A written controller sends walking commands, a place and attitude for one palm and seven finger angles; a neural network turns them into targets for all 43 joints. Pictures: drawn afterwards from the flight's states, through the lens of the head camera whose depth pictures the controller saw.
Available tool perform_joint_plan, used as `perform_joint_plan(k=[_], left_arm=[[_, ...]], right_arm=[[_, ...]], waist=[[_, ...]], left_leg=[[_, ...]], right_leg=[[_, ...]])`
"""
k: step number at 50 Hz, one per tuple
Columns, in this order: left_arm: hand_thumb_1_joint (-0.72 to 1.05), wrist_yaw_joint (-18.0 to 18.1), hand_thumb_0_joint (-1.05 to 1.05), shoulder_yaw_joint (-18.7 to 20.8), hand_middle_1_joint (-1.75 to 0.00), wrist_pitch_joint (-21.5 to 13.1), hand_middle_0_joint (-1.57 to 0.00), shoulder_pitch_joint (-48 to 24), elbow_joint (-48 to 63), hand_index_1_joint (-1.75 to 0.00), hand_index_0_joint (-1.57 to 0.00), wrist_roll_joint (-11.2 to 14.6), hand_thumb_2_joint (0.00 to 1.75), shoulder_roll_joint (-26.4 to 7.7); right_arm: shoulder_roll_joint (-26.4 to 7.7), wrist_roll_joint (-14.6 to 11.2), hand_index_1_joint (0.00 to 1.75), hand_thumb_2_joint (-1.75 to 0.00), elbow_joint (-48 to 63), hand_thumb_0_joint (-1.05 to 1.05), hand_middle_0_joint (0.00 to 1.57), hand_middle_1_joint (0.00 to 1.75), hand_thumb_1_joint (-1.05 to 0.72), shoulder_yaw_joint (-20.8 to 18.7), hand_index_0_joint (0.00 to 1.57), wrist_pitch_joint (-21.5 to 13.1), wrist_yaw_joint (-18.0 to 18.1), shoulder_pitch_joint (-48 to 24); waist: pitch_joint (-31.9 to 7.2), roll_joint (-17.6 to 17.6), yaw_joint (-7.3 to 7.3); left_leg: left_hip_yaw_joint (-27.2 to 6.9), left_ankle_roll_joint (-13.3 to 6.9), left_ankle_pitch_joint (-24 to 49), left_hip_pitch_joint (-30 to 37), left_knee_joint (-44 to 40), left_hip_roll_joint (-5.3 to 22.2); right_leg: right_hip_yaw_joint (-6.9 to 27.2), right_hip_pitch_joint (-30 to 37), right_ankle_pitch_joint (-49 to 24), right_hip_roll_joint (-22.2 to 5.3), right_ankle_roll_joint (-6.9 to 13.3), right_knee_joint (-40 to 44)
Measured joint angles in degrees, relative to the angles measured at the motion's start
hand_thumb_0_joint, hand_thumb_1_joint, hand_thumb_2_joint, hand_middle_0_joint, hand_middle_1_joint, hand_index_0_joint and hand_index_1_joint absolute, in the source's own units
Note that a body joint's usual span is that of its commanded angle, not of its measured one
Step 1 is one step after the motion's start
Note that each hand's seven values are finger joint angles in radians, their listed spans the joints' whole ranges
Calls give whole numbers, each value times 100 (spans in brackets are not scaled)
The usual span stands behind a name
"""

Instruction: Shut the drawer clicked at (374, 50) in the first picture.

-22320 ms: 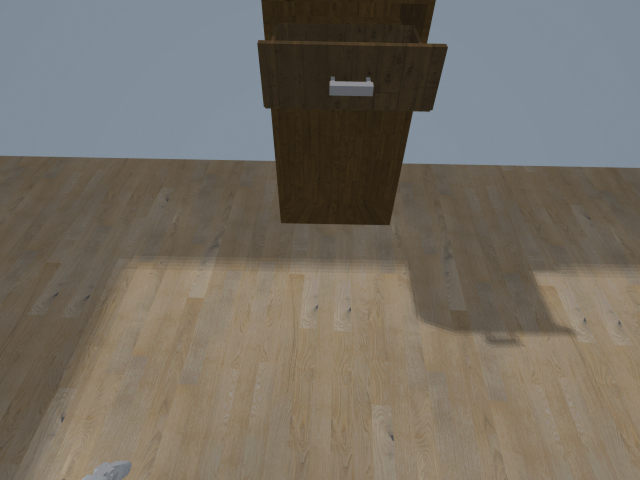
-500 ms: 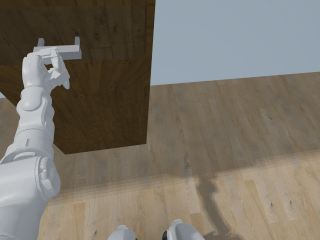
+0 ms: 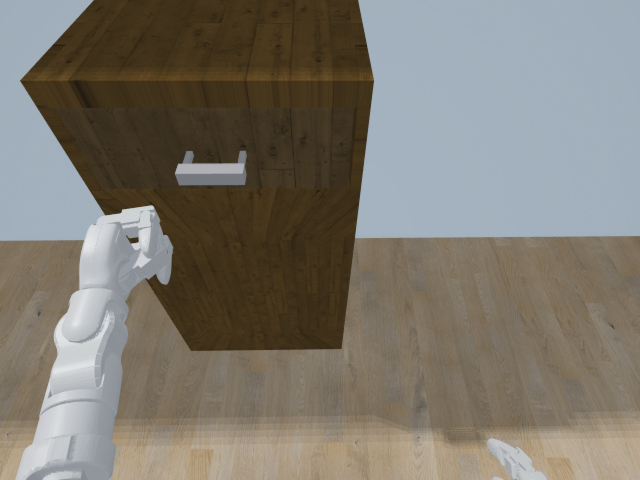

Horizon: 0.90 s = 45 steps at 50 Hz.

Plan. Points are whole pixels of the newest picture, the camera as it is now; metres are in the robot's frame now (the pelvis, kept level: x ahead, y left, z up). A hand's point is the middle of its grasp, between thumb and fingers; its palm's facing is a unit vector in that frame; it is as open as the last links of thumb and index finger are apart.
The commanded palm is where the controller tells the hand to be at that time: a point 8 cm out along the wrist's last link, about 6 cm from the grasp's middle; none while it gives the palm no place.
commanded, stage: draw the hand back to the body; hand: left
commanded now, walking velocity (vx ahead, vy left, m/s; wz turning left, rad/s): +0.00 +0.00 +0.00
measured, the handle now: (213, 165) +0.57 +0.19 +0.06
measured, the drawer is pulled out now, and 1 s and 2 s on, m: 0.00 0.00 0.00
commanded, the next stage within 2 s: step back with the hand held close in 0.96 s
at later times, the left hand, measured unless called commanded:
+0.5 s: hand (82, 335) +0.23 +0.22 +0.16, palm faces +0.32 -0.90 -0.30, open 3.2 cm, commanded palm +0.18 +0.26 +0.17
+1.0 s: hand (22, 426) +0.15 +0.22 +0.18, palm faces +0.43 -0.82 -0.39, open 3.2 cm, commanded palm +0.10 +0.26 +0.20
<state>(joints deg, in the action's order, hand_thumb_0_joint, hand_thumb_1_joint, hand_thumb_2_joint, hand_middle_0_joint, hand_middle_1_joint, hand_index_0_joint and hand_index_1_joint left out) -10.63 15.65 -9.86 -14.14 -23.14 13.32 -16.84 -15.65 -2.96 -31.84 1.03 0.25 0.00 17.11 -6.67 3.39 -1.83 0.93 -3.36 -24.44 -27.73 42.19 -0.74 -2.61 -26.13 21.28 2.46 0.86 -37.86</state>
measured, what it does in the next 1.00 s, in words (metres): stands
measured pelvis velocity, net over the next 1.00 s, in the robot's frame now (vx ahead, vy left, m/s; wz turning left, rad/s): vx -0.02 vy -0.02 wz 0.03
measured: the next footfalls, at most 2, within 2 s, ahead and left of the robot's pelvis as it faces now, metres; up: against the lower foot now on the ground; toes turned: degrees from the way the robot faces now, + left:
none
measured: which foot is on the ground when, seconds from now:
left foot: down 0.00-1.00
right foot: down 0.00-1.00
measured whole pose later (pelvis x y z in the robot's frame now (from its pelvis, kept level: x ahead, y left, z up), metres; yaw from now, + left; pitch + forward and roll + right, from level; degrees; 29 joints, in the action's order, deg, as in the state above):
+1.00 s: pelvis -0.02 -0.02 +0.02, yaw +2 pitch -4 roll -1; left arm 5.8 15.6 -6.1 30.4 25.1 4.5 -17.9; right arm -14.0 -0.9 -35.1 1.5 -4.9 3.9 10.5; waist 0.8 5.3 4.2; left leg -0.3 -1.9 -16.0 -5.8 26.0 -1.4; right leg -3.3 -4.8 15.0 2.1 2.4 -23.8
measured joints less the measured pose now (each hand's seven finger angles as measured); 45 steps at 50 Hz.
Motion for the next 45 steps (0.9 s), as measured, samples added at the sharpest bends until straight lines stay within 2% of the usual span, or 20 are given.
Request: perform_joint_plan(k=[5, 9, 14, 20, 27, 33, 40, 45], left_arm=[[90, -140, 1, -155, -160, 308, -140, 212, 435, -160, -140, 81, 90, 7], [90, 568, 1, -546, -160, 513, -140, 648, 1109, -160, -140, -453, 90, -61], [90, 1119, 1, -775, -160, 660, -140, 1285, 1758, -160, -140, -703, 90, -14], [89, 1439, 1, -639, -160, 736, -140, 1900, 2432, -160, -140, -824, 90, -73], [89, 1517, 1, -436, -160, 567, -140, 2848, 3456, -160, -140, -823, 90, -136], [89, 1492, 1, -277, -160, 506, -140, 3682, 4086, -160, -140, -825, 90, -147], [89, 1592, 1, 17, -160, 459, -140, 4528, 4889, -160, -141, -835, 90, -265], [89, 1635, 1, 75, -160, 351, -140, 4639, 5022, -160, -141, -869, 90, -212]], right_arm=[[-33, -46, 30, -90, 26, 1, 20, 29, -91, 78, 20, -167, 107, -327], [17, -18, 30, -90, 54, 1, 20, 29, -91, 102, 20, -148, 176, -548], [120, 9, 30, -90, 0, 1, 20, 29, -91, 227, 20, -30, 264, -688], [219, 76, 30, -90, -133, 1, 20, 30, -91, 319, 20, -73, 316, -641], [187, 154, 30, -90, -298, 1, 20, 30, -90, 263, 21, -187, 241, -533], [167, 184, 30, -90, -345, 1, 20, 30, -90, 164, 21, -214, 227, -545], [122, 179, 30, -90, -293, 1, 20, 30, -91, 73, 20, -405, 301, -504], [100, 187, 30, -90, -301, 1, 20, 29, -91, 22, 20, -512, 342, -582]], waist=[[74, -12, 142], [263, 10, 231], [469, -3, 309], [683, -9, 365], [703, 135, 407], [719, 153, 431], [646, 165, 531], [684, 221, 586]], left_leg=[[-73, -2, 113, 249, -105, -78], [-33, -5, 287, 672, -417, -120], [13, -2, 536, 1211, -893, -156], [-4, 35, 741, 1736, -1324, -147], [2, 52, 867, 2123, -1661, -145], [-5, 84, 882, 2229, -1725, -112], [-43, 129, 827, 2237, -1663, -53], [-97, 138, 810, 2229, -1609, -57]], right_leg=[[-71, 284, -17, -72, 6, 98], [-25, 655, -154, -113, 4, 310], [34, 1126, -349, -142, 8, 662], [32, 1642, -540, -125, 42, 1072], [52, 2009, -653, -115, 54, 1377], [47, 2115, -669, -81, 85, 1445], [12, 2174, -659, -21, 127, 1483], [-43, 2194, -634, -23, 139, 1451]])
